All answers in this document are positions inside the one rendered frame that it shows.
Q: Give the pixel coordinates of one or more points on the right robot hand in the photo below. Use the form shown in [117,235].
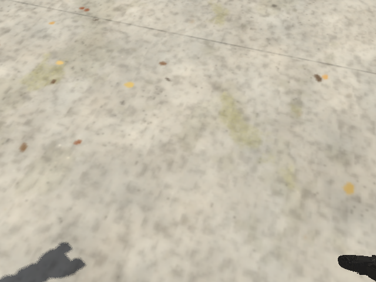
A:
[363,265]

